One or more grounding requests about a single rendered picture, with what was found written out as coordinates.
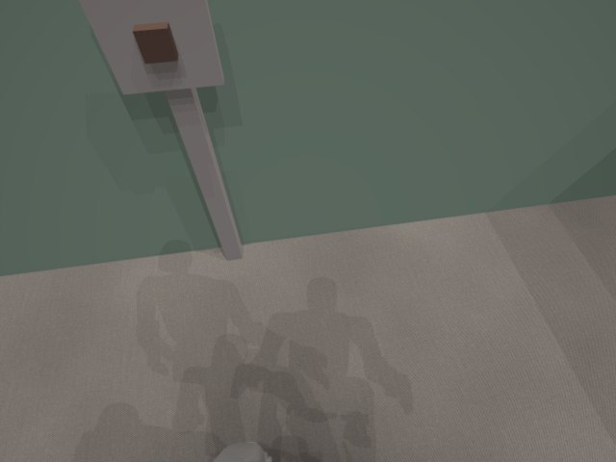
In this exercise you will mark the robot left thigh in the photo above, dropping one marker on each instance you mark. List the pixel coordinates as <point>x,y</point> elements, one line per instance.
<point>243,452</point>

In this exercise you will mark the button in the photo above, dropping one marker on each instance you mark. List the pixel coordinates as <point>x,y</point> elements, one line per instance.
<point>155,42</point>

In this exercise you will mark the panel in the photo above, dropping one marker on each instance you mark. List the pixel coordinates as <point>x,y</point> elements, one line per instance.
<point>198,65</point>

